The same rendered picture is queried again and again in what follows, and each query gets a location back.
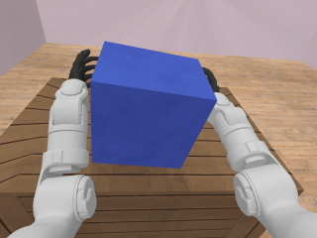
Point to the robot left forearm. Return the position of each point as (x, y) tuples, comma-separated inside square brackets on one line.
[(67, 133)]

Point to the robot left hand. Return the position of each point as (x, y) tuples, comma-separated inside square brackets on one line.
[(79, 67)]

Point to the left robot upper arm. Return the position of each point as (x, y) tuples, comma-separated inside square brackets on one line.
[(61, 205)]

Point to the right robot upper arm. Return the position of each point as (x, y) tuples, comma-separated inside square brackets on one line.
[(268, 194)]

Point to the robot right forearm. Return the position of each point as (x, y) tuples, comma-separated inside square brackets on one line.
[(244, 149)]

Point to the carton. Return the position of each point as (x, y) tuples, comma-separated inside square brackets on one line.
[(147, 107)]

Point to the robot right hand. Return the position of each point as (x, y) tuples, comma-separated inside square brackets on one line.
[(212, 80)]

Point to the pedestal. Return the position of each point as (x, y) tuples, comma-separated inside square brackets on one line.
[(196, 201)]

